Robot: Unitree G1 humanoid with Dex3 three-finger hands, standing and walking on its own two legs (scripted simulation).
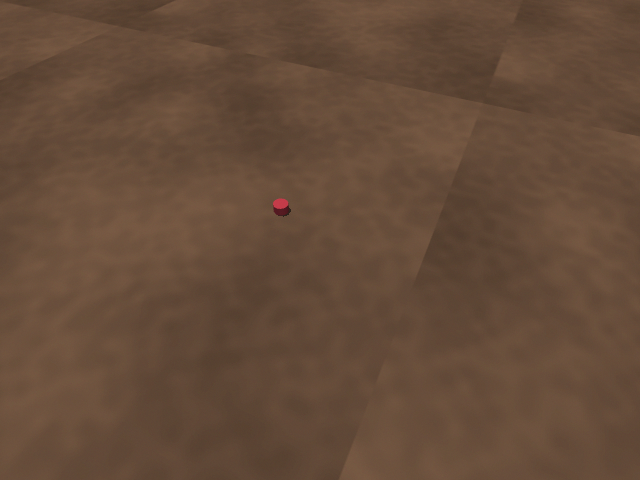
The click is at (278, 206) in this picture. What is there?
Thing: low tin
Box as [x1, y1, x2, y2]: [273, 199, 288, 215]
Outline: 275,200 273,202 274,212 279,215 285,214 288,211 287,201 285,199
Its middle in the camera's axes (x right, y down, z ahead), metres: -0.17 -0.17 +1.81
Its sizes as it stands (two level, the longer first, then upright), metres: 0.071 0.071 0.043
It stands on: the floor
